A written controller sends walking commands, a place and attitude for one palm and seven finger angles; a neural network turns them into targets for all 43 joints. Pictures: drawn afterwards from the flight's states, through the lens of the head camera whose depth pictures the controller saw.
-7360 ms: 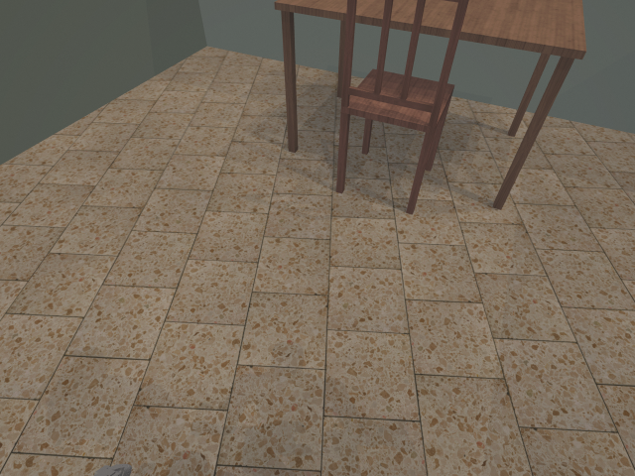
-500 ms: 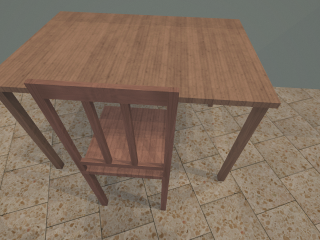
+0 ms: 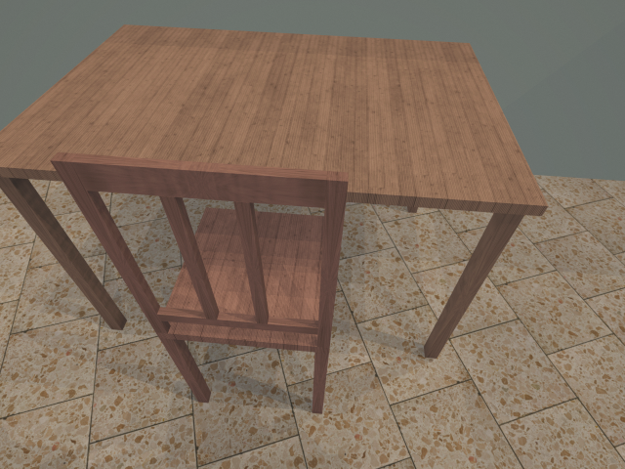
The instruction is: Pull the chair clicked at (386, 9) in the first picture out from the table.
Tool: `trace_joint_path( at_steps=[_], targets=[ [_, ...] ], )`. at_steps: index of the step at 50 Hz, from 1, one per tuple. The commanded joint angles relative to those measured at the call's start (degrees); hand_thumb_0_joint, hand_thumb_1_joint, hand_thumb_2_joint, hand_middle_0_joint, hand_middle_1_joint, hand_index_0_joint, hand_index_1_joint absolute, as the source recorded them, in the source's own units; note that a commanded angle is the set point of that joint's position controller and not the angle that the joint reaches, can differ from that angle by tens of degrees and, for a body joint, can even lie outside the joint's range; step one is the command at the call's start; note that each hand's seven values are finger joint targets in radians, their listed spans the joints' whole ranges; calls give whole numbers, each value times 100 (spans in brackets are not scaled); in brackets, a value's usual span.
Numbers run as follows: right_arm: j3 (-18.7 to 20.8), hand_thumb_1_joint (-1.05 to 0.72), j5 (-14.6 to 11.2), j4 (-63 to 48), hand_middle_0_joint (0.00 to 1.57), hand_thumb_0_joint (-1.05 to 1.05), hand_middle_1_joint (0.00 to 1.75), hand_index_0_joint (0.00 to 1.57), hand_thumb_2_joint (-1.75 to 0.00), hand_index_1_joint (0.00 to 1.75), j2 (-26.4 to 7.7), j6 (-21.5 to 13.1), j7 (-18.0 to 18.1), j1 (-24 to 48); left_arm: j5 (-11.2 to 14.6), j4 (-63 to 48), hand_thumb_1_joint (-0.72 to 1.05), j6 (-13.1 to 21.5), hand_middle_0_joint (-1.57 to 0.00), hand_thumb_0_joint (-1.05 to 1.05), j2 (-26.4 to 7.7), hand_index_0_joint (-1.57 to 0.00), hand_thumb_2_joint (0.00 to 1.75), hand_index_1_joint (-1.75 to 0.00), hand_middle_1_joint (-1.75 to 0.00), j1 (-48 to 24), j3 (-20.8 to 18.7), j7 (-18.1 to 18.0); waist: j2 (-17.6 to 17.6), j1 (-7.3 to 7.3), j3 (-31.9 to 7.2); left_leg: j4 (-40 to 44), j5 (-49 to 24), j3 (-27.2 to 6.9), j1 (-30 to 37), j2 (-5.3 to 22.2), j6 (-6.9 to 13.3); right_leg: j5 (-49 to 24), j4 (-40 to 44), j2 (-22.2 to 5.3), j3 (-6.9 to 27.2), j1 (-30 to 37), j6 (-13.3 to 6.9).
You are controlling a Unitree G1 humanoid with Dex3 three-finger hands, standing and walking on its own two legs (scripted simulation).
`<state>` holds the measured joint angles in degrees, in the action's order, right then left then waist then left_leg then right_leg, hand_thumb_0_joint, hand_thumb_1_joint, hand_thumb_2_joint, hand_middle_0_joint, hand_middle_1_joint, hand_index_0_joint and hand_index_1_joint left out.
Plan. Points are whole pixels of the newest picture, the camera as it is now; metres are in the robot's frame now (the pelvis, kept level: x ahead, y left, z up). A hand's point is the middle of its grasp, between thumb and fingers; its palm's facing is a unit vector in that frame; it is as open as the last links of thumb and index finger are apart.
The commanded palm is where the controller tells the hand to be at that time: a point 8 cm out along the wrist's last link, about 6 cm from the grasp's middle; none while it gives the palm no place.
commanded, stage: look again from close up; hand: left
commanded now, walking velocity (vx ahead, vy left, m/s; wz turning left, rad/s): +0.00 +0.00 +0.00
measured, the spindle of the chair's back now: (195, 265) +0.44 +0.24 -0.06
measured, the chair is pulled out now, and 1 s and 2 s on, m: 0.00 0.00 0.00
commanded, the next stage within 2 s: raise the hand toward the chair's back in 0.50 s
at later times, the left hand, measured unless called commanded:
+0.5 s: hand out of the picture -0.03 +0.16 -0.18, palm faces +0.04 -0.98 -0.18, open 7.4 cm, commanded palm none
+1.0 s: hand (217, 460) +0.15 +0.13 -0.07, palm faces -0.09 -0.99 +0.07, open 9.0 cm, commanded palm +0.11 +0.22 -0.07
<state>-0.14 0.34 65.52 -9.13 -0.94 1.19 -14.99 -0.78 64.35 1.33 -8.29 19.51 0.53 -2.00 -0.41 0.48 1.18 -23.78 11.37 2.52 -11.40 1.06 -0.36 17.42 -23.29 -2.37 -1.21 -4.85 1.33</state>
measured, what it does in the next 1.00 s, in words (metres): lowers itself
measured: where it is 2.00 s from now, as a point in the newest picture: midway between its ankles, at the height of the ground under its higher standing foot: outside the picture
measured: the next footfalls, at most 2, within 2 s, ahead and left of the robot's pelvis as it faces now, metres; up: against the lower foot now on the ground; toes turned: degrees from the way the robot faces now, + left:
none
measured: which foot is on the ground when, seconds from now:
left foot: down 0.00-1.00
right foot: down 0.00-1.00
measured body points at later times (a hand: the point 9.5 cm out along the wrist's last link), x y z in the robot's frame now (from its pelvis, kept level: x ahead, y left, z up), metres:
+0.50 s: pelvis +0.00 -0.01 +0.00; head +0.01 +0.00 +0.45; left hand -0.03 +0.21 -0.16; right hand +0.00 -0.23 -0.16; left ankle +0.02 +0.12 -0.74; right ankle -0.05 -0.13 -0.74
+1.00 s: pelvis -0.05 -0.02 -0.07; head -0.01 +0.00 +0.37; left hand +0.15 +0.19 -0.07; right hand +0.17 -0.27 -0.11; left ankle +0.02 +0.12 -0.74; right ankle -0.05 -0.13 -0.74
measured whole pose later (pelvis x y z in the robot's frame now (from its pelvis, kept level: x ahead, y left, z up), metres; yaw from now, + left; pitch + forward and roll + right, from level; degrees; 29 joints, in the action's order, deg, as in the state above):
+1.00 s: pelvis -0.05 -0.02 -0.07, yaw +1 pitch +10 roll +0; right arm 3.9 -1.1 30.8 -14.4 -13.9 0.2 -7.5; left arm 12.0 13.6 28.3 -7.9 20.1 -4.9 19.4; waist -2.5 -1.0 -7.1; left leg -58.1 21.9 0.7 -46.6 2.5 -1.6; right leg 31.0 -61.3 -1.8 -1.6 -40.7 -0.1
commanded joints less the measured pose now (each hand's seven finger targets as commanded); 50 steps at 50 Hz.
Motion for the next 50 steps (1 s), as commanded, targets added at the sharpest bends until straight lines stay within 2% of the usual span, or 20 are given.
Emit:
trace_joint_path(
  at_steps=[1,17,29,30,31,32,33,34,35,37,38,39,40,41,42,44,45,47,48,50],
  targets=[
    [61,-90,-7,-158,20,0,30,20,-90,30,-508,-80,26,-301,-10,-70,90,62,-20,0,-590,-20,90,-30,-30,497,-92,-54,-31,-4,249,315,-859,-411,305,407,182,-985,486,-388,260,-598,-196],
    [59,-90,-17,-142,20,0,30,20,-90,30,-466,-61,29,-336,-3,-79,90,59,-20,0,-586,-20,90,-30,-30,541,-84,-51,-79,20,390,311,-730,-415,220,395,171,-848,535,-354,237,-645,-209],
    [65,-90,-10,-129,20,0,30,20,-90,30,-449,-68,35,-365,-5,-73,90,73,-20,0,-572,-20,90,-30,-30,582,-88,-62,-61,3,252,217,-968,-416,290,394,160,-1147,476,-383,240,-580,-212],
    [61,-90,-2,-601,20,0,30,20,-90,30,-619,-142,-21,179,-118,-43,90,217,-20,0,-671,-20,90,-30,-30,633,-85,-245,-248,110,648,-1102,-1400,-237,-369,438,-8,-3522,502,-672,691,-895,-121],
    [219,-90,-236,-2463,20,0,30,20,-90,30,-1615,-887,243,-79,1076,-8830,88,1404,-20,0,-1660,-20,89,-30,-30,-3515,-335,-88,790,-683,-2061,-231,-1552,-59,1395,-71,264,-2766,-318,-86,-66,-480,-224],
    [-15,-90,-296,-2195,20,0,30,20,-90,30,-1062,-1306,481,676,751,-8240,85,1232,-20,0,-1988,-20,88,-29,-29,-2836,-693,-342,1324,-299,-1523,-280,-1650,172,1517,126,252,-1742,-437,148,-172,-950,-235],
    [203,-90,-150,-2013,20,0,30,20,-90,30,-1270,-1590,460,333,668,-6993,83,958,-19,0,-1163,-19,87,-29,-29,-1259,-424,-500,1403,-201,-1617,-182,-1509,25,1188,163,127,-874,-605,187,-356,-1060,-340],
    [153,-90,-328,-1916,20,0,30,20,-90,30,-895,-1658,333,211,749,-5324,81,312,-19,0,188,-19,86,-29,-29,610,316,-459,719,-262,-701,-226,-1141,-157,445,140,212,-689,-669,175,-507,-1345,-282],
    [172,-90,-358,-2330,20,0,30,20,-90,30,-1115,-1653,331,208,1033,-6831,78,455,-19,0,68,-19,85,-28,-28,-245,303,-331,650,-253,-706,-348,-736,-308,178,52,170,-778,-713,147,-580,-1258,-237],
    [269,-90,-245,-2726,20,0,30,20,-90,30,-1189,-1851,400,417,952,-6785,74,930,-18,0,12,-18,83,-27,-27,-67,244,-111,80,-409,-588,-819,-177,-259,-182,-96,201,-410,-729,189,-578,-1867,-139],
    [315,-90,-132,-2751,20,0,30,20,-90,30,-1215,-1840,367,306,912,-6147,71,1144,-18,0,-12,-18,82,-27,-27,17,95,-26,-714,-514,-321,-1142,120,-327,-722,-115,166,-45,-881,247,-618,-2510,-116],
    [367,-90,-93,-2883,20,0,30,20,-90,30,-1179,-1837,311,407,992,-5492,69,1447,-18,0,296,-18,81,-27,-27,451,79,209,-1278,-354,-121,-1398,416,-366,-1341,-105,100,321,-1157,263,-658,-2983,-108],
    [404,-90,-80,-3026,20,0,30,20,-90,30,-1162,-1832,248,597,1089,-5096,67,1811,-18,0,380,-18,80,-26,-26,903,11,505,-1765,-152,13,-1624,677,-355,-1912,-87,54,672,-1396,255,-624,-3338,-114],
    [466,-90,-63,-3169,20,0,30,20,-90,30,-1154,-1838,177,717,1219,-5040,64,2215,-17,0,314,-17,79,-26,-26,1297,-143,849,-1921,52,-101,-1838,800,-309,-2294,-95,19,881,-1616,245,-536,-3466,-135],
    [524,-90,-98,-3326,20,0,30,20,-90,30,-1120,-1822,60,806,1297,-4838,62,2525,-17,0,27,-17,78,-26,-26,1861,-516,1232,-1615,348,-242,-1950,667,-244,-2448,-141,-37,678,-1803,220,-416,-3309,-229],
    [572,-90,-96,-3757,20,0,30,20,-90,30,-1263,-1779,-99,999,1487,-5058,57,3125,-17,0,-362,-17,76,-25,-25,1547,-796,2041,-1018,295,-850,-2481,400,-118,-2669,-217,-74,10,-2420,165,-284,-3215,-299],
    [617,-90,-141,-3951,20,0,30,20,-90,30,-1232,-1730,-118,1028,1477,-4990,55,3204,-16,0,-642,-16,75,-25,-25,1548,-1154,2253,-774,359,-1136,-2694,336,-50,-2803,-245,-43,-193,-2637,128,-192,-3159,-307],
    [635,-90,-205,-4155,20,0,30,20,-90,30,-1184,-1486,-99,1111,1406,-4953,50,2963,-16,0,-1090,-16,73,-24,-24,1385,-1712,2222,-201,506,-1406,-2948,498,59,-3058,-282,-17,20,-2878,110,-74,-3233,-299],
    [590,-90,-188,-4406,20,0,30,20,-90,30,-1161,-1399,-85,1186,1484,-5744,48,2922,-16,0,-839,-16,72,-23,-23,958,-1371,2172,113,435,-1435,-3026,784,95,-3154,-305,9,399,-2944,101,-43,-3442,-274],
    [572,-90,-159,-4624,20,0,30,20,-90,30,-1033,-1345,-28,1154,1557,-6854,43,3040,-15,0,-878,-15,70,-23,-23,352,-1431,1847,441,334,-1892,-3262,894,16,-3085,-201,82,589,-3160,168,-1,-3748,-273]
  ],
)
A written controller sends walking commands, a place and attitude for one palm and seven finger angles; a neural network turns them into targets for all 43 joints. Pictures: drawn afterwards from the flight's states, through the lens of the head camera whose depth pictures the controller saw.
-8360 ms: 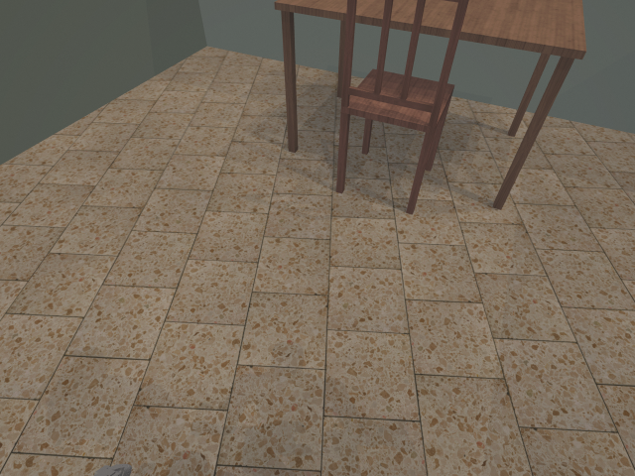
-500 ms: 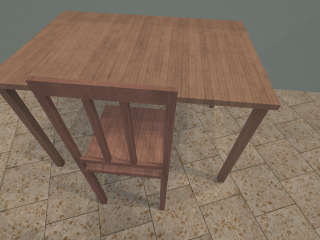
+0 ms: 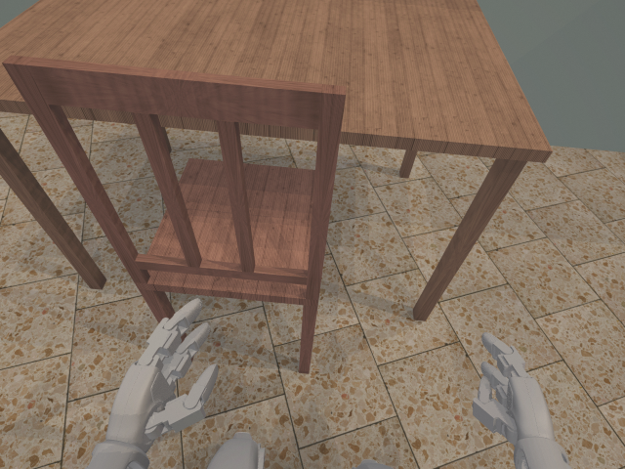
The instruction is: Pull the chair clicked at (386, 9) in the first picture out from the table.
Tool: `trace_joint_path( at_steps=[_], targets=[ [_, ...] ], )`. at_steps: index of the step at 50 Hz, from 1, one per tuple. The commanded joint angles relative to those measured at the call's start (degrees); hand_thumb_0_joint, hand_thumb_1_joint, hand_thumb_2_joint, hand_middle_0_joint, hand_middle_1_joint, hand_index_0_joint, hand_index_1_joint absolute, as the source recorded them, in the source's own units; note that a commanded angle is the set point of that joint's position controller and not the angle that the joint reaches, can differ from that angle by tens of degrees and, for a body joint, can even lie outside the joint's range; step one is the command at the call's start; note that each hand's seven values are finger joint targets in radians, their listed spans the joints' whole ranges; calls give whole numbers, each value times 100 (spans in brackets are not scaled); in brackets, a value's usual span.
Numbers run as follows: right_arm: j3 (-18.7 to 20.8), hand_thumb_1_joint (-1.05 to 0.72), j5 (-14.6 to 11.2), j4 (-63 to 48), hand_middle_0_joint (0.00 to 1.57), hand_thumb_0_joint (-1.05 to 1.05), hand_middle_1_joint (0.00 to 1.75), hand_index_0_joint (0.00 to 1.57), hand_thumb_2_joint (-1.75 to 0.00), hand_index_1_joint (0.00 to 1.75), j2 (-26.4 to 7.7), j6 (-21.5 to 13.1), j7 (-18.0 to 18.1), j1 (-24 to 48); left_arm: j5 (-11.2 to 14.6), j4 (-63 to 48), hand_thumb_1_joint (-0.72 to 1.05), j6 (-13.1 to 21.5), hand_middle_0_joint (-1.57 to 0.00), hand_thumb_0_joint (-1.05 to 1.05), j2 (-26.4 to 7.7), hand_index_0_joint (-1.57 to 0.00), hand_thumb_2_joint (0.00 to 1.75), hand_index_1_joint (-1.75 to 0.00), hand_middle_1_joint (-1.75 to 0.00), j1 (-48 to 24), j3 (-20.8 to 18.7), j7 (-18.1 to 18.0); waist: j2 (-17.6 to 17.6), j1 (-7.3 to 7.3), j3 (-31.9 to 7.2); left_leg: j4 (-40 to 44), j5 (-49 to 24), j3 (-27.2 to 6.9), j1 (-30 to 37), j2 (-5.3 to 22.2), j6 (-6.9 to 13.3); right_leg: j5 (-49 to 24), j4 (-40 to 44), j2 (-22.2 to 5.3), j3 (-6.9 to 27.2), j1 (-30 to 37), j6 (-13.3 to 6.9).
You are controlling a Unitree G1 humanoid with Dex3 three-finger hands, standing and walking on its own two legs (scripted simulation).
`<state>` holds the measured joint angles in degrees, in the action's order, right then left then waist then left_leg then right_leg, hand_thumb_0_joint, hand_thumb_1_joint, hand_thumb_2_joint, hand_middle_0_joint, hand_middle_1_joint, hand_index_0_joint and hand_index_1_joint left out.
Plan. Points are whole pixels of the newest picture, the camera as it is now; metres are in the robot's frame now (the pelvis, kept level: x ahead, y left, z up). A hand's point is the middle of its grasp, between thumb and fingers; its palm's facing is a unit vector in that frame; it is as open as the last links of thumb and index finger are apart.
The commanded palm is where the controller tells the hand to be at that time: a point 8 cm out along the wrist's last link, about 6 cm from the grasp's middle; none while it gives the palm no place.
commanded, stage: raise the hand toward the chair's back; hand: left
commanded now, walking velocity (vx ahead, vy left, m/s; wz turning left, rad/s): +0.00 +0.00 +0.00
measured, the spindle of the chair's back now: (174, 202) +0.49 +0.25 +0.02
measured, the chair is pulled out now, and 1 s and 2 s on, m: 0.00 0.00 0.00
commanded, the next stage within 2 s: aim the fingers beside a spindle in 1.70 s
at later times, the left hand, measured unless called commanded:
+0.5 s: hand (149, 386) +0.21 +0.20 +0.02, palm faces +0.05 -1.00 -0.04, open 13.4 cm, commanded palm +0.18 +0.25 +0.02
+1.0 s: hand (135, 371) +0.23 +0.22 +0.02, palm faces -0.05 -1.00 -0.06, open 16.7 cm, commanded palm +0.21 +0.28 +0.03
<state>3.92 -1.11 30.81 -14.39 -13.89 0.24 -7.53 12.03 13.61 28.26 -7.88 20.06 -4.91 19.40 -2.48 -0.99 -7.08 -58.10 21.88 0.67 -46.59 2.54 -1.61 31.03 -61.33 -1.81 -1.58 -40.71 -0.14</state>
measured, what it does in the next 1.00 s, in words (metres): stands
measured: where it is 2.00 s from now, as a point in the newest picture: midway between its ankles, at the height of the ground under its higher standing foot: outside the picture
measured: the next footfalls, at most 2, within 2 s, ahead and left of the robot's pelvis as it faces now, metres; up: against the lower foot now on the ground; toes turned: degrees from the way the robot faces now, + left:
none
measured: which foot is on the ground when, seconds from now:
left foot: down 0.00-1.00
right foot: down 0.00-1.00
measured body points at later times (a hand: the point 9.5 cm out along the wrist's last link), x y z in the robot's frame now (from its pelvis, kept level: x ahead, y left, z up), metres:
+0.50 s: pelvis -0.01 +0.01 -0.03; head +0.05 +0.01 +0.42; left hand +0.20 +0.25 +0.03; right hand +0.13 -0.23 -0.12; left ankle +0.07 +0.14 -0.67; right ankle +0.00 -0.12 -0.67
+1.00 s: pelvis +0.00 +0.03 -0.02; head +0.06 +0.04 +0.43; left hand +0.22 +0.27 +0.03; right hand +0.20 -0.20 -0.08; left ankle +0.07 +0.14 -0.67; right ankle +0.00 -0.12 -0.67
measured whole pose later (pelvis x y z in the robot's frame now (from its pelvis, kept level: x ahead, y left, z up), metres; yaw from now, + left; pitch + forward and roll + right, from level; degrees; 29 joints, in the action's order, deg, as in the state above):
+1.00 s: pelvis +0.00 +0.03 -0.02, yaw +1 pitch +14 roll -4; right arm -1.1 -1.6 29.8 -12.1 -11.2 3.1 -10.6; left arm 14.3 0.9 18.3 -15.2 19.4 -10.2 17.2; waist 2.7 -0.5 -8.1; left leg -66.3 24.9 -2.4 -55.9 2.7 0.2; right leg 32.1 -64.2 -1.2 -4.1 -46.3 1.3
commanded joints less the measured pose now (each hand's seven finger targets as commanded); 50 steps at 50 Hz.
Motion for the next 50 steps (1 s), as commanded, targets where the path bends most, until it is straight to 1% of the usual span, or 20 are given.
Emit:
trace_joint_path(
  at_steps=[1,2,4,6,9,12,15,17,20,22,26,27,29,31,34,37,40,43,46,50],
  targets=[
    [180,-90,24,-1145,20,0,30,20,-90,30,-446,-59,93,294,291,-2446,41,537,-15,0,-1044,-15,69,-22,-22,21,-992,-487,968,448,-1391,17,-317,136,575,-280,238,-887,528,135,87,-258,-146],
    [164,-90,72,-1061,20,0,30,20,-90,30,-445,-45,121,139,251,-3066,39,736,-15,0,-1218,-15,68,-22,-22,-347,-1016,-653,890,295,-1561,-143,-362,23,544,-212,273,-902,391,200,96,-432,-136],
    [126,-90,140,-929,20,0,30,20,-90,30,-378,-69,209,-14,168,-3933,34,1168,-14,0,-1100,-14,66,-21,-21,-561,-610,-759,1408,114,-1868,-395,-652,-70,837,-139,325,-1014,226,243,100,-773,-197],
    [45,-90,169,-694,20,0,30,20,-90,30,-414,-175,276,-97,143,-3893,29,1383,-14,0,-990,-14,64,-20,-20,-792,-222,-593,1374,-197,-1548,-615,-467,-181,624,-90,351,-740,236,284,98,-1270,-186],
    [-46,-90,71,-578,20,0,30,20,-90,30,-579,-341,378,-67,212,-3055,22,1011,-13,0,-810,-13,61,-19,-19,-662,207,-30,836,-477,-914,-729,207,-303,15,-68,371,-103,468,308,154,-1502,-128],
    [-58,-90,-126,-635,20,0,30,20,-90,30,-640,-239,498,-13,299,-1549,15,-202,-13,0,-954,-13,58,-18,-18,-35,-127,403,51,-305,-624,-568,807,-257,-560,-136,360,837,988,269,379,-1266,-42],
    [-54,-90,-219,-1011,20,0,30,20,-90,30,-664,-82,576,201,582,-2045,8,-1196,-12,0,-1352,-12,55,-17,-17,185,-798,424,-75,163,-1422,-213,491,-202,-174,-262,389,718,1157,140,388,-373,6],
    [-9,-90,-171,-1014,20,0,30,20,-90,30,-469,4,592,307,729,-2195,4,-1426,-11,0,-1538,-11,53,-16,-16,527,-1493,13,-66,449,-1723,-135,73,-202,-13,-229,355,246,992,186,235,-60,-4],
    [-22,-90,-105,-909,20,0,30,20,-90,30,-261,-23,515,121,727,-3177,-3,-870,-11,0,-1213,-11,50,-15,-15,179,-1376,-648,163,383,-1710,-89,-454,-199,281,-144,331,-558,712,235,-20,-170,-44],
    [-11,-90,-19,-724,20,0,30,20,-90,30,-242,-75,461,45,480,-3211,-8,-381,-10,0,-1300,-10,48,-15,-15,83,-1315,-925,346,339,-1507,-67,-550,-213,279,-109,311,-660,509,300,-173,-476,-87],
    [-17,-90,22,-511,20,0,30,20,-90,30,-424,-191,367,-137,180,-2433,-17,217,-9,0,-978,-9,44,-13,-13,-46,-584,-686,501,-140,-833,-175,91,-266,60,-101,308,-76,504,274,-190,-1274,-81],
    [-11,-90,-20,-498,20,0,30,20,-90,30,-477,-198,380,-151,159,-2103,-20,166,-9,0,-867,-9,43,-13,-13,51,-423,-524,310,-206,-639,-142,283,-287,-45,-105,319,65,569,281,-179,-1338,-76],
    [-2,-90,-94,-617,20,0,30,20,-90,30,-609,-250,411,-211,270,-2075,-24,13,-9,0,-959,-9,41,-12,-12,70,-338,-190,429,-175,-831,-48,502,-271,6,-136,321,236,713,240,-87,-1189,-75],
    [17,-90,-141,-712,20,0,30,20,-90,30,-683,-286,465,-250,403,-2276,-29,-213,-8,0,-1252,-8,39,-11,-11,46,-622,-17,486,-59,-1211,75,446,-267,216,-153,335,167,799,235,-69,-892,-80],
    [35,-90,-127,-788,20,0,30,20,-90,30,-628,-310,499,-231,517,-3004,-36,-329,-7,0,-1564,-7,36,-10,-10,19,-1120,-172,733,135,-1825,181,-118,-285,746,-138,338,-396,671,261,-214,-561,-98],
    [23,-90,-74,-689,20,0,30,20,-90,30,-513,-267,477,-222,527,-3275,-43,-216,-7,0,-1605,-7,33,-9,-9,-21,-1391,-597,825,185,-1759,230,-440,-351,943,-111,300,-662,562,322,-353,-570,-118],
    [-19,-90,-37,-651,20,0,30,20,-90,30,-502,-193,388,-202,387,-2901,-50,-154,-6,0,-1190,-6,30,-8,-8,-68,-997,-783,894,8,-1229,256,-384,-425,907,-85,254,-660,522,319,-430,-872,-112],
    [-53,-90,-52,-735,20,0,30,20,-90,30,-605,-57,346,-255,192,-2258,-50,-394,-6,0,-1068,-6,30,-8,-8,-76,-637,-565,685,-151,-816,290,-32,-420,650,-83,269,-494,618,322,-426,-1044,-84],
    [-72,-90,-96,-872,20,0,30,20,-90,30,-696,0,380,-293,227,-2147,-50,-666,-6,0,-1233,-6,30,-8,-8,-195,-611,-201,624,-132,-952,351,34,-386,684,-117,295,-508,773,323,-356,-815,-83],
    [-86,-90,-77,-938,20,0,30,20,-90,30,-667,-17,428,-290,468,-2769,-50,-637,-6,0,-1621,-6,30,-8,-8,-462,-1173,-123,731,6,-1588,312,-546,-361,1121,-128,304,-908,796,317,-341,-454,-88]
  ],
)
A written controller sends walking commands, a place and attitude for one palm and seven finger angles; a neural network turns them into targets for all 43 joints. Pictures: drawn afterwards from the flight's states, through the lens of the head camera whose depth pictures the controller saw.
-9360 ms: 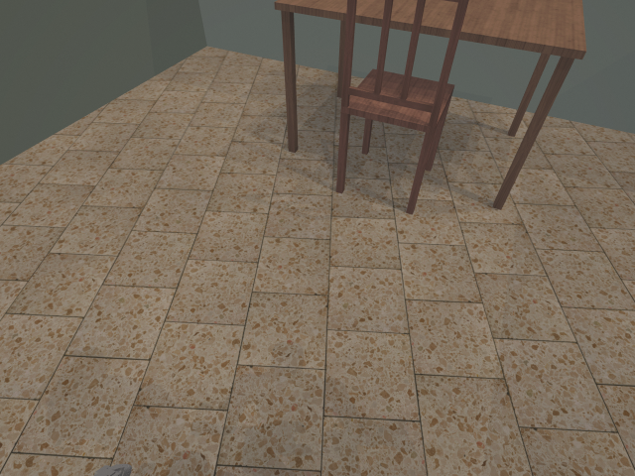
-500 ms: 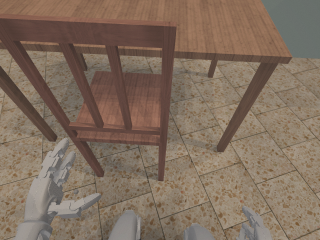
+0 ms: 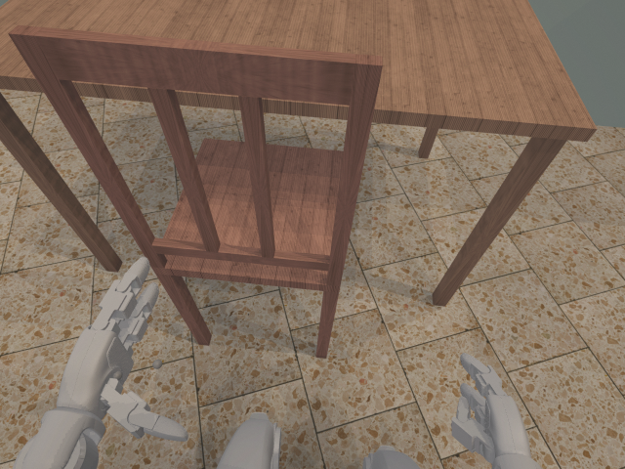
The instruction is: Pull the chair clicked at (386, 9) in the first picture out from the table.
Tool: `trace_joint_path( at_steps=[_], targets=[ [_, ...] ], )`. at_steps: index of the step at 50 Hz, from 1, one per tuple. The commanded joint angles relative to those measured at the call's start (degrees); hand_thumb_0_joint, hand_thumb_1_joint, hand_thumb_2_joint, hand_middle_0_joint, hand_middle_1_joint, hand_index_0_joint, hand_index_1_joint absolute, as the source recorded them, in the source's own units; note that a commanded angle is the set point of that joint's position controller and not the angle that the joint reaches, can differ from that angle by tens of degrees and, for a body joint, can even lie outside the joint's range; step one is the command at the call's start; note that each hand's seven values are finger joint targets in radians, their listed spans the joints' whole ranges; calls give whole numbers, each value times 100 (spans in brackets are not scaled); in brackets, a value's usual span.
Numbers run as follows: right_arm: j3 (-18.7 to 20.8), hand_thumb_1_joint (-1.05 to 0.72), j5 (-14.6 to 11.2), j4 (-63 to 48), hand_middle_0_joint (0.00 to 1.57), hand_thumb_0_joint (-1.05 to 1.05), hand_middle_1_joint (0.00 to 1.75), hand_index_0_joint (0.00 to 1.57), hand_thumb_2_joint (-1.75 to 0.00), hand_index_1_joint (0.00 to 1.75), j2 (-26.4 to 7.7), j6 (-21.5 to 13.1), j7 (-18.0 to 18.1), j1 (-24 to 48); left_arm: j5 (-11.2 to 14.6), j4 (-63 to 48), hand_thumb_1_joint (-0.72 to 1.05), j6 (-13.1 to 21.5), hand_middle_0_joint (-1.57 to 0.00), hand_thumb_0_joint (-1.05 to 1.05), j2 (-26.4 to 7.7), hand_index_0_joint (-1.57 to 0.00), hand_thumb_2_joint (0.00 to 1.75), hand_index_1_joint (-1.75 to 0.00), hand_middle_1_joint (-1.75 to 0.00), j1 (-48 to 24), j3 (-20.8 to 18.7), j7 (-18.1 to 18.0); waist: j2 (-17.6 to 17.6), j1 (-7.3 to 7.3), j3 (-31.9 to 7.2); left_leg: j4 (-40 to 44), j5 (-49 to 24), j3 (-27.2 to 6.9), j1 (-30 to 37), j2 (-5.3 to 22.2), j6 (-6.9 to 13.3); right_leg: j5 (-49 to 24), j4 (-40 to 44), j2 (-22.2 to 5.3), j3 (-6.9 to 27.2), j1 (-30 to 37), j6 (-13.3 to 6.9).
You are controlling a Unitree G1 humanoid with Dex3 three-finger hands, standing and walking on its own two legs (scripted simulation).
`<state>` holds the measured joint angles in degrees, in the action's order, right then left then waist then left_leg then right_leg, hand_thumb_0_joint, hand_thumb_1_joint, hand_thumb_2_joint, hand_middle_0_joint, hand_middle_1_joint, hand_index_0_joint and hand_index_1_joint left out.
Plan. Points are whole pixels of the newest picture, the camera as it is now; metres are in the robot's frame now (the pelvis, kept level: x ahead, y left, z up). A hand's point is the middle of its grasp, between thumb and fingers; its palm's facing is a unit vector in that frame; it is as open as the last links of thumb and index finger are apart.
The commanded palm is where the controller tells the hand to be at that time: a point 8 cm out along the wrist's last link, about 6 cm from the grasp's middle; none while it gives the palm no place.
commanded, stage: raise the hand toward the chair's back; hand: left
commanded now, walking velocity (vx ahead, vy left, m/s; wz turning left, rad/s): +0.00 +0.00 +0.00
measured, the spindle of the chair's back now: (192, 185) +0.50 +0.22 +0.04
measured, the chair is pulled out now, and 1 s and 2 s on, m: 0.00 0.00 0.00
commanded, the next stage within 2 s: aim the fingers beside a spindle in 0.70 s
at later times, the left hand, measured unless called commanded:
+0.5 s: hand (153, 338) +0.25 +0.20 +0.06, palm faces -0.01 -1.00 -0.08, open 16.9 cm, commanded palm +0.23 +0.25 +0.06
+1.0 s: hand (167, 337) +0.26 +0.19 +0.04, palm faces -0.05 -1.00 -0.06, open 16.9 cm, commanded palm +0.25 +0.25 +0.05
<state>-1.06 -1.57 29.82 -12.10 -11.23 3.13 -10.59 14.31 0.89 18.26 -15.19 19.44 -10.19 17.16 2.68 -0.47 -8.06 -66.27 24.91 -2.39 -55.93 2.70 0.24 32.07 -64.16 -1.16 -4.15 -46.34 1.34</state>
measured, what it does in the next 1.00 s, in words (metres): stands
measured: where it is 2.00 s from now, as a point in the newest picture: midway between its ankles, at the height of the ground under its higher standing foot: outside the picture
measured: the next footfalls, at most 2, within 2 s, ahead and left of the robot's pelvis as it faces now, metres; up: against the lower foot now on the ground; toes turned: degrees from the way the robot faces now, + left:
none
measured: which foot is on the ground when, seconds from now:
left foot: down 0.00-1.00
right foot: down 0.00-1.00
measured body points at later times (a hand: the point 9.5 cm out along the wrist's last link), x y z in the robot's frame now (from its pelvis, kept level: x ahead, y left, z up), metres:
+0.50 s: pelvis +0.01 -0.01 +0.01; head +0.07 +0.00 +0.45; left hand +0.24 +0.25 +0.07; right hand +0.16 -0.26 -0.07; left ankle +0.07 +0.11 -0.65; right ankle +0.00 -0.14 -0.65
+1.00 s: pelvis +0.00 -0.02 +0.00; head +0.07 -0.02 +0.45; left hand +0.26 +0.24 +0.05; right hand +0.18 -0.27 -0.08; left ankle +0.07 +0.11 -0.65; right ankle +0.00 -0.14 -0.65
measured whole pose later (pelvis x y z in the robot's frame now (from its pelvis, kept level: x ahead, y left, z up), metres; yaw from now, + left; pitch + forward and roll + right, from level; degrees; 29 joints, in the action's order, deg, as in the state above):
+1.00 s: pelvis +0.00 -0.02 +0.00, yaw +0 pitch +15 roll -3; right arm -0.3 -1.5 33.2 -14.2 -11.5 4.0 -11.9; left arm 17.0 10.9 21.5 -16.4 12.0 -14.5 21.1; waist 2.9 -1.5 -7.7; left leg -65.3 24.7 -2.7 -55.8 3.5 -1.3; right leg 32.5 -64.6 -0.3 -4.2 -47.1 -0.1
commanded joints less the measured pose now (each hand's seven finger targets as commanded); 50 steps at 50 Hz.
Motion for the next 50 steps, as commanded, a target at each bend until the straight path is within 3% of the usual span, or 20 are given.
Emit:
trace_joint_path(
  at_steps=[1,2,6,10,14,17,22,23,26,30,33,37,39,41,43,47,49,50],
  targets=[
    [402,-90,-14,-826,20,0,30,20,-90,30,-869,-295,151,34,302,-1588,-50,441,-6,0,-955,-6,30,-8,-8,-486,-782,46,139,-30,-1500,1131,-848,-70,2047,-137,110,-985,1077,257,-101,135,-234],
    [390,-90,4,-747,20,0,30,20,-90,30,-859,-310,164,56,317,-1614,-50,533,-6,0,-1093,-6,30,-8,-8,-527,-968,-43,265,18,-1472,1110,-916,-83,2046,-135,102,-998,1039,276,-96,114,-256],
    [368,-90,22,-591,20,0,30,20,-90,30,-835,-341,124,6,281,-1253,-50,778,-6,0,-797,-6,30,-8,-8,-732,-748,-132,300,-136,-1158,1070,-823,-106,1974,-114,75,-910,1002,272,-119,-177,-246],
    [385,-90,-28,-569,20,0,30,20,-90,30,-962,-317,118,-32,218,-651,-50,541,-6,0,-778,-6,30,-8,-8,-707,-551,166,207,-197,-1040,1146,-583,-58,1843,-125,93,-801,1128,259,-73,-130,-230],
    [421,-90,-75,-694,20,0,30,20,-90,30,-997,-316,131,-15,353,-709,-50,244,-6,0,-875,-6,30,-8,-8,-445,-659,389,41,-85,-1316,1223,-835,0,1926,-165,129,-1055,1272,250,-35,292,-215],
    [447,-90,-41,-653,20,0,30,20,-90,30,-940,-334,135,35,384,-1036,-50,359,-6,0,-1133,-6,30,-8,-8,-460,-1027,187,143,11,-1428,1218,-1084,-8,2035,-151,125,-1205,1207,264,-68,316,-218],
    [453,-90,17,-475,20,0,30,20,-90,30,-861,-356,88,-15,308,-961,-50,803,-6,0,-967,-6,30,-8,-8,-621,-998,-177,168,-66,-1133,1156,-986,-17,1930,-126,89,-1045,1114,262,-88,64,-230],
    [444,-90,16,-495,20,0,30,20,-90,30,-873,-359,67,-16,272,-855,-50,833,-6,0,-851,-6,30,-8,-8,-622,-861,-168,300,-93,-1077,1143,-906,-2,1886,-134,85,-991,1103,244,-72,-11,-228],
    [459,-90,-19,-517,20,0,30,20,-90,30,-938,-335,64,-15,241,-541,-50,768,-6,0,-746,-6,30,-8,-8,-584,-622,22,121,-172,-962,1133,-623,47,1733,-139,100,-821,1203,228,-3,-36,-208],
    [449,-90,-53,-617,20,0,30,20,-90,30,-973,-328,98,-16,323,-721,-50,599,-6,0,-901,-6,30,-8,-8,-596,-655,272,142,-121,-1270,1147,-748,87,1829,-169,139,-977,1299,212,79,262,-197],
    [464,-90,-37,-585,20,0,30,20,-90,30,-927,-343,138,-9,396,-919,-50,654,-6,0,-1027,-6,30,-8,-8,-601,-903,211,-13,-95,-1444,1079,-1008,94,1888,-168,156,-1271,1260,213,89,397,-178],
    [435,-90,-11,-460,20,0,30,20,-90,30,-860,-364,128,48,419,-872,-50,856,-6,0,-987,-6,30,-8,-8,-739,-986,33,77,-96,-1165,1035,-890,72,1785,-151,130,-1066,1226,234,62,206,-193],
    [439,-90,-7,-446,20,0,30,20,-90,30,-868,-368,113,37,363,-726,-50,899,-6,0,-864,-6,30,-8,-8,-755,-839,37,69,-148,-1118,1002,-842,81,1741,-152,127,-1054,1195,213,73,109,-188],
    [416,-90,-13,-465,20,0,30,20,-90,30,-903,-348,102,23,321,-479,-50,836,-6,0,-752,-6,30,-8,-8,-859,-640,120,14,-221,-969,999,-647,77,1625,-157,130,-880,1228,208,91,-8,-175],
    [425,-90,-28,-444,20,0,30,20,-90,30,-948,-313,122,4,309,-173,-50,743,-6,0,-838,-6,30,-8,-8,-940,-702,237,-96,-239,-924,942,-576,112,1466,-167,142,-819,1271,200,168,9,-164],
    [396,-90,-22,-443,20,0,30,20,-90,30,-1005,-302,183,-27,400,-117,-50,700,-6,0,-1148,-6,30,-8,-8,-1445,-954,402,-119,-223,-1117,844,-598,121,1392,-164,165,-792,1279,198,272,79,-165],
    [383,-90,-8,-444,20,0,30,20,-90,30,-1000,-352,194,-36,442,-323,-50,795,-6,0,-1193,-6,30,-8,-8,-1744,-989,418,166,-192,-1378,825,-747,121,1562,-163,160,-952,1183,180,245,108,-183],
    [399,-90,-6,-427,20,0,30,20,-90,30,-981,-356,196,-53,465,-277,-50,820,-6,0,-1255,-6,30,-8,-8,-1638,-1122,396,126,-149,-1461,825,-840,124,1620,-148,155,-1044,1158,196,221,144,-188]
  ],
)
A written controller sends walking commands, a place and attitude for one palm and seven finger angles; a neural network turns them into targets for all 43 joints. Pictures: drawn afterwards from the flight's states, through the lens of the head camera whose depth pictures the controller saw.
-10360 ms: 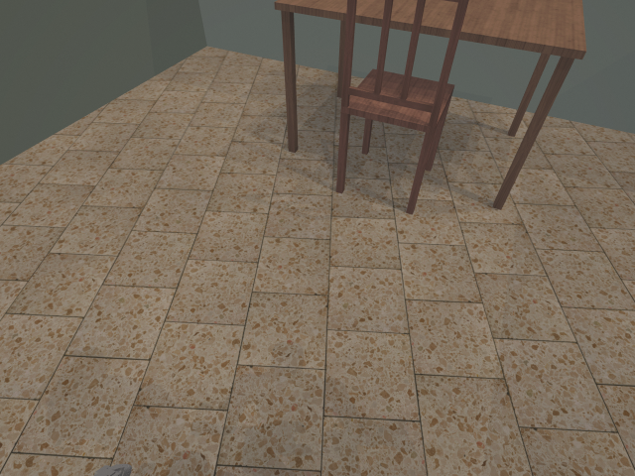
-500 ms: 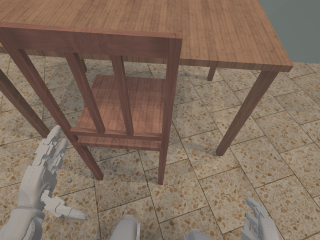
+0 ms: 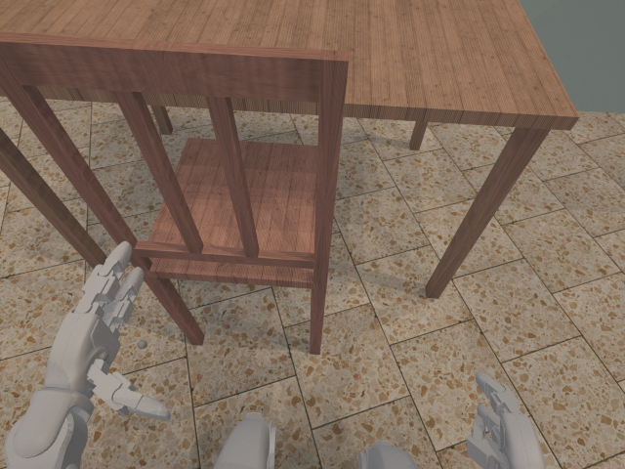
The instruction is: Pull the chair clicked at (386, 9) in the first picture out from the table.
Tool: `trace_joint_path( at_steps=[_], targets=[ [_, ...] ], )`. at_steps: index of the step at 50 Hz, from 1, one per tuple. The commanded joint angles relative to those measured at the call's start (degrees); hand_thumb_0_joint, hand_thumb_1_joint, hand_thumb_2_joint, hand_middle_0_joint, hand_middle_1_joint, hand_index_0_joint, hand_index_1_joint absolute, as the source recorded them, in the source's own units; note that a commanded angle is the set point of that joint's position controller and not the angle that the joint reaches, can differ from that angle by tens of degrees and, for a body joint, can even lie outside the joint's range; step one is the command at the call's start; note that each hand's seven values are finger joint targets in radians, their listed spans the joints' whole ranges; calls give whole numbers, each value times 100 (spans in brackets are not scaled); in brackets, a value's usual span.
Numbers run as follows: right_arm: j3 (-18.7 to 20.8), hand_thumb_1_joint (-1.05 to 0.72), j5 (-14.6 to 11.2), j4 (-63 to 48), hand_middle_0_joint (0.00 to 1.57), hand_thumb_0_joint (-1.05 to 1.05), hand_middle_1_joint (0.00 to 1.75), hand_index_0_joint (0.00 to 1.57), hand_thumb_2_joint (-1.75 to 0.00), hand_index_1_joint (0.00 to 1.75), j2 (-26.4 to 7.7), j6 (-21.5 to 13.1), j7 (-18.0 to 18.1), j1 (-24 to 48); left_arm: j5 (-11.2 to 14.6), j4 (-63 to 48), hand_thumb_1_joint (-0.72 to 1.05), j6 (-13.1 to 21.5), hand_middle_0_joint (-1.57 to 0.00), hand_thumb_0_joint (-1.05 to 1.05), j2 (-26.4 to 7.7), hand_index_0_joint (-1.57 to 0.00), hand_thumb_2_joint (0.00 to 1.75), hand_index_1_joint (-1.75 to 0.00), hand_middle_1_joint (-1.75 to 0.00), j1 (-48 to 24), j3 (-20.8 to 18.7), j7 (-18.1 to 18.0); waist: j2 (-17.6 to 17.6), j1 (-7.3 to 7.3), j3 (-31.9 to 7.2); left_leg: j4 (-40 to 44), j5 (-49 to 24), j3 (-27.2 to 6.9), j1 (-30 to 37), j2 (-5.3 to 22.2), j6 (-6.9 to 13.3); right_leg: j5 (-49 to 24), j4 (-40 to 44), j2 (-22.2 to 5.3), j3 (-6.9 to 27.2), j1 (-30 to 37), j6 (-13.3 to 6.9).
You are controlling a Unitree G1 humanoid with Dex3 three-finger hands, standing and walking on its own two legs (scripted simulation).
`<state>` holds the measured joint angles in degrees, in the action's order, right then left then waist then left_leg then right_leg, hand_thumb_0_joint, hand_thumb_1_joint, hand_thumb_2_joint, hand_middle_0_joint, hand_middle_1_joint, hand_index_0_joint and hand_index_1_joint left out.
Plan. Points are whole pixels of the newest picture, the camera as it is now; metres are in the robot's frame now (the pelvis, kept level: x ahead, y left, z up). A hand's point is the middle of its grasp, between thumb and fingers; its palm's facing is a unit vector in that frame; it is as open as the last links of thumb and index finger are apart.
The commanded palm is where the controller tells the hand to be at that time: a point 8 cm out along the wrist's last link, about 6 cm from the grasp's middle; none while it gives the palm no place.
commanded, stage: aim the fingers beside a spindle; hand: left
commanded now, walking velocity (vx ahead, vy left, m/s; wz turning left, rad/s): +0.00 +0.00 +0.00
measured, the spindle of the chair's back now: (169, 187) +0.49 +0.24 +0.04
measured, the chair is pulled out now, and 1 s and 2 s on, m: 0.00 0.00 0.00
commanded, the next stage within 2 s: none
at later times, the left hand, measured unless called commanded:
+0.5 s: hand (147, 313) +0.29 +0.22 +0.03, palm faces -0.04 -1.00 -0.07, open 16.9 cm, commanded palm +0.28 +0.27 +0.03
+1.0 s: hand (165, 297) +0.33 +0.21 +0.00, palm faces -0.06 -1.00 -0.06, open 16.9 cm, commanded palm +0.32 +0.27 +0.01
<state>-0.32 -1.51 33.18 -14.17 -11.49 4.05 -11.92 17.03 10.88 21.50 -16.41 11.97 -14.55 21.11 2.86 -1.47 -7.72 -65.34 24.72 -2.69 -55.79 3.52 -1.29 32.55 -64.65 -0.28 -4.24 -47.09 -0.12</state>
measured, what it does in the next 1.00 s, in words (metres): stands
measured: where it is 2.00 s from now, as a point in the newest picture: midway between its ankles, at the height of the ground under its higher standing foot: outside the picture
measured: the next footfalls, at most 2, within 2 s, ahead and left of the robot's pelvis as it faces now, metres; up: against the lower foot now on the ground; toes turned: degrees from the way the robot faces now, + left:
none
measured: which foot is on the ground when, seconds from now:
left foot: down 0.00-1.00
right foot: down 0.00-1.00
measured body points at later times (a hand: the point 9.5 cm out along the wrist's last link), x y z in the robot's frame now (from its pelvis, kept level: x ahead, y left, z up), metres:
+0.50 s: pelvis +0.00 +0.01 -0.01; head +0.09 +0.02 +0.43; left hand +0.29 +0.27 +0.04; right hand +0.15 -0.25 -0.10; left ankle +0.07 +0.13 -0.65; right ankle -0.01 -0.12 -0.65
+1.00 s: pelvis +0.00 +0.01 -0.02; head +0.10 +0.02 +0.42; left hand +0.33 +0.27 +0.01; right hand +0.14 -0.25 -0.12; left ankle +0.07 +0.13 -0.65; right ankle -0.01 -0.12 -0.65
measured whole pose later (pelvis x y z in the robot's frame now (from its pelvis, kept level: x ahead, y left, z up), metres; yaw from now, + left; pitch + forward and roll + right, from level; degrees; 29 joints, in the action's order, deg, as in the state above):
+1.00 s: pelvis +0.00 +0.01 -0.02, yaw -2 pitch +20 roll -3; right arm -0.4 -0.5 33.6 -14.7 -7.6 2.4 -12.9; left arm 14.3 23.4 22.6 -17.9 -4.3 -16.3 19.0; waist 2.2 -3.0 -8.7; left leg -71.0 26.6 -1.5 -64.9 3.8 -0.3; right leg 34.0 -70.2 -0.2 -2.7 -56.6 0.8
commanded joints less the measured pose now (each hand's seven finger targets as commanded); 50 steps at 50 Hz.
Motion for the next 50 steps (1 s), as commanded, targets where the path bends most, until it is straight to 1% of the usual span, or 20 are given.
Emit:
trace_joint_path(
  at_steps=[1,2,3,10,12,15,17,19,20,24,28,30,31,32,35,37,41,45,46,50],
  targets=[
    [315,-90,-2,-749,20,0,30,20,-90,30,-775,-351,97,81,226,-1359,-50,552,-6,0,-1148,-6,30,-8,-8,-967,-707,-11,174,-36,-1564,718,-931,138,1646,-233,309,-1209,1163,108,222,241,-48],
    [329,-90,6,-707,20,0,30,20,-90,30,-776,-353,93,81,199,-1312,-50,576,-6,0,-1273,-6,30,-8,-8,-862,-830,-54,149,-1,-1641,694,-1025,135,1655,-215,312,-1298,1117,123,206,276,-54],
    [333,-90,5,-713,20,0,30,20,-90,30,-752,-355,76,79,204,-1265,-50,589,-6,0,-1122,-6,30,-8,-8,-788,-740,-61,206,4,-1694,697,-1110,156,1707,-228,309,-1414,1097,115,206,273,-48],
    [369,-90,-26,-698,20,0,30,20,-90,30,-860,-224,13,14,111,-532,-50,283,-6,0,-865,-6,30,-8,-8,-930,-434,25,-35,-128,-1291,726,-726,143,1383,-223,294,-1077,1098,121,155,-79,-10],
    [378,-90,-9,-718,20,0,30,20,-90,30,-873,-229,16,-18,85,-676,-50,322,-6,0,-1006,-6,30,-8,-8,-963,-537,-1,50,-81,-1431,720,-859,123,1479,-202,305,-1173,1028,130,128,-64,-33],
    [391,-90,11,-766,20,0,30,20,-90,30,-842,-243,-14,-49,96,-1097,-50,488,-6,0,-980,-6,30,-8,-8,-1022,-518,-87,123,-60,-1812,698,-1143,108,1728,-195,303,-1419,925,131,95,-10,-36],
    [380,-90,41,-705,20,0,30,20,-90,30,-831,-246,-14,-61,85,-1134,-50,611,-6,0,-1168,-6,30,-8,-8,-1178,-701,-206,131,-51,-1754,654,-1135,87,1658,-178,293,-1354,868,151,81,-79,-50],
    [374,-90,54,-645,20,0,30,20,-90,30,-829,-230,-19,-85,46,-985,-50,703,-6,0,-1159,-6,30,-8,-8,-1323,-724,-282,116,-106,-1684,626,-1065,63,1634,-166,282,-1264,816,152,63,-262,-47],
    [362,-90,61,-628,20,0,30,20,-90,30,-823,-226,-30,-71,26,-913,-50,729,-6,0,-1094,-6,30,-8,-8,-1384,-655,-290,277,-97,-1662,609,-1013,68,1598,-174,270,-1210,788,145,75,-312,-57],
    [362,-90,44,-669,20,0,30,20,-90,30,-866,-152,-64,-70,-9,-535,-50,589,-6,0,-894,-6,30,-8,-8,-1299,-467,-204,204,-116,-1649,612,-902,72,1538,-173,259,-1148,772,142,57,-394,-61],
    [357,-90,35,-671,20,0,30,20,-90,30,-924,-107,-43,-100,-19,-433,-50,445,-6,0,-876,-6,30,-8,-8,-1805,-323,-89,125,-191,-1748,542,-786,37,1470,-166,274,-1057,739,138,66,-494,-53],
    [359,-90,41,-690,20,0,30,20,-90,30,-924,-104,-27,-103,-10,-548,-50,453,-6,0,-908,-6,30,-8,-8,-1932,-326,-84,164,-184,-1886,510,-811,42,1533,-170,280,-1056,728,137,77,-498,-57],
    [364,-90,48,-672,20,0,30,20,-90,30,-935,-90,-18,-122,-19,-492,-50,473,-6,0,-1118,-6,30,-8,-8,-1924,-534,-129,144,-123,-1878,520,-820,26,1519,-153,266,-1038,710,144,72,-480,-74],
    [347,-90,61,-655,20,0,30,20,-90,30,-931,-89,-17,-108,-50,-570,-50,522,-6,0,-1099,-6,30,-8,-8,-2077,-466,-162,195,-168,-1896,493,-883,-8,1569,-144,279,-1048,655,161,54,-582,-77],
    [344,-90,86,-634,20,0,30,20,-90,30,-897,-64,-28,-102,-91,-609,-50,622,-6,0,-1161,-6,30,-8,-8,-2344,-557,-292,241,-141,-1996,466,-918,-14,1596,-144,259,-1064,602,149,61,-595,-81],
    [337,-90,95,-630,20,0,30,20,-90,30,-899,-17,-45,-139,-124,-357,-50,610,-6,0,-1278,-6,30,-8,-8,-2196,-701,-355,229,-97,-1982,438,-1022,-4,1538,-146,260,-1138,568,169,60,-582,-94],
    [351,-90,84,-664,20,0,30,20,-90,30,-892,61,-96,-138,-154,-207,-50,532,-6,0,-1006,-6,30,-8,-8,-2193,-470,-320,325,-119,-2034,422,-1027,22,1587,-141,232,-1177,539,153,55,-673,-89],
    [358,-90,66,-654,20,0,30,20,-90,30,-947,136,-94,-187,-160,155,-50,430,-6,0,-1075,-6,30,-8,-8,-2395,-483,-225,30,-198,-1850,353,-815,35,1283,-142,259,-1073,558,172,81,-737,-74],
    [354,-90,70,-623,20,0,30,20,-90,30,-952,141,-88,-186,-166,120,-50,453,-6,0,-1080,-6,30,-8,-8,-2619,-454,-210,81,-231,-1898,302,-795,49,1246,-154,270,-1067,542,155,104,-761,-72],
    [352,-90,98,-586,20,0,30,20,-90,30,-947,155,-68,-208,-162,103,-50,621,-6,0,-1407,-6,30,-8,-8,-2979,-772,-255,219,-160,-2089,223,-867,46,1255,-152,265,-1079,455,168,136,-749,-98]
  ],
)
